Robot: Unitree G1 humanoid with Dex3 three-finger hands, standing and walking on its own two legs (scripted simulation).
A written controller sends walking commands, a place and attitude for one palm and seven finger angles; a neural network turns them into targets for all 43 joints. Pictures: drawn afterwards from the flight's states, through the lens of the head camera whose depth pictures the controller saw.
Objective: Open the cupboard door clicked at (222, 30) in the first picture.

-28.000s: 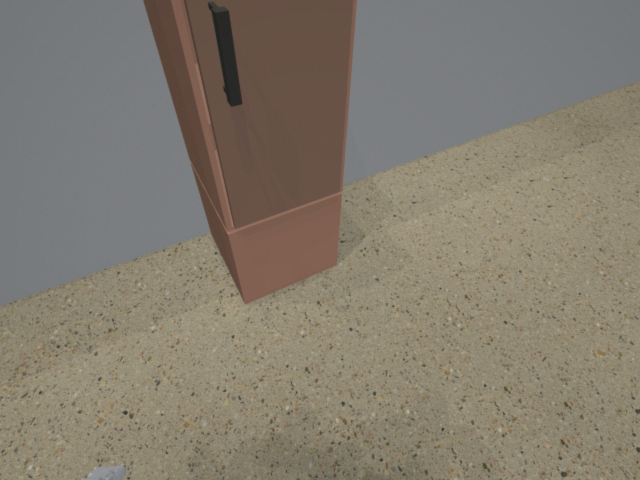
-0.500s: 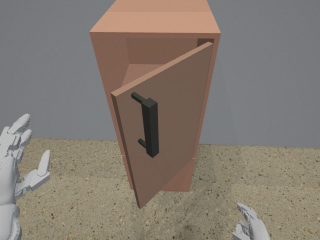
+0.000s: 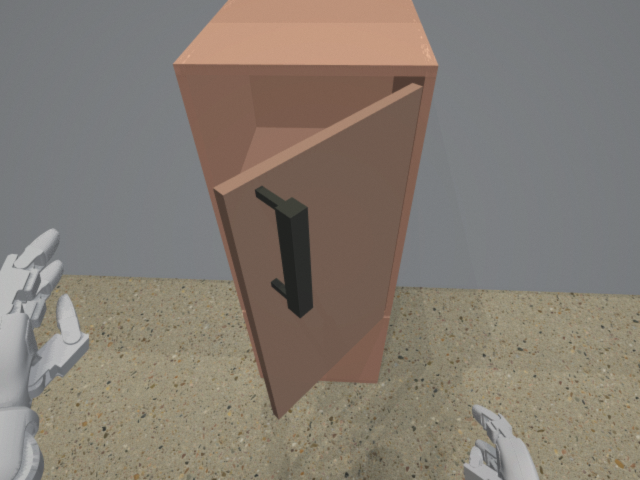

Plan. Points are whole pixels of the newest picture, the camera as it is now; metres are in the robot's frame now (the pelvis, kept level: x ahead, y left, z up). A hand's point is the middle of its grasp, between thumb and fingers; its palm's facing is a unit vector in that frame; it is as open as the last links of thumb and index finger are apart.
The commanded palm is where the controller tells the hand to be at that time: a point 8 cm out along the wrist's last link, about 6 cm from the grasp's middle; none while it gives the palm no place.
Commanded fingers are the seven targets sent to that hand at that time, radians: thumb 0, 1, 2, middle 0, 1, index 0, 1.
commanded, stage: step back with the hand held close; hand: left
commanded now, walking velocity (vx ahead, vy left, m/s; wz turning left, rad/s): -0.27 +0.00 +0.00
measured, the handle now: (284, 255) +0.33 +0.09 +0.14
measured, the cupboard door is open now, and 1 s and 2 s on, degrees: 49 49 49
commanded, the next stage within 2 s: stop stepping back and stand still in 1.12 s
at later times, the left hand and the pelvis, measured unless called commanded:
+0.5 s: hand (44, 379) +0.15 +0.27 +0.15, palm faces +0.34 -0.80 -0.50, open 7.4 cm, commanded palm +0.09 +0.32 +0.17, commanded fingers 0.00 0.90 0.90 -0.20 -0.30 -0.20 -0.30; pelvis -0.06 +0.02 -0.01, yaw -2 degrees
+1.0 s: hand out of the picture +0.07 +0.31 +0.17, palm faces +0.46 -0.79 -0.41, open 7.4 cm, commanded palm +0.00 +0.34 +0.17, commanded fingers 0.00 0.90 0.90 -0.20 -0.30 -0.20 -0.30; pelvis -0.14 +0.04 -0.01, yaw +0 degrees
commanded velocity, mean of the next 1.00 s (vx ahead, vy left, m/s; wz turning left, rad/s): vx -0.30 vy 0.00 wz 0.02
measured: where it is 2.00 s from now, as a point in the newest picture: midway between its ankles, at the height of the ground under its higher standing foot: outside the picture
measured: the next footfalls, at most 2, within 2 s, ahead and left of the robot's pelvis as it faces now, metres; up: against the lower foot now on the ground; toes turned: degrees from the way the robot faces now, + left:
right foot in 1.16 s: -0.24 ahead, -0.07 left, +0.00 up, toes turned -4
left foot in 1.62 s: -0.21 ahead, +0.17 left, +0.00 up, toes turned -1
